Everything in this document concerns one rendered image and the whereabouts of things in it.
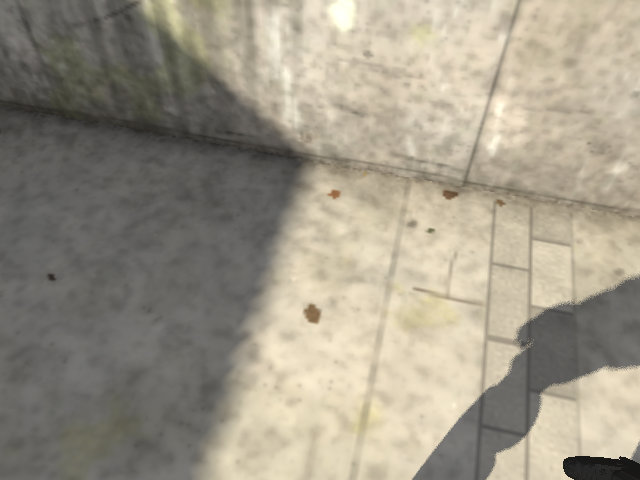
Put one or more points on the right robot hand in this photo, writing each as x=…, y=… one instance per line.
x=600, y=468

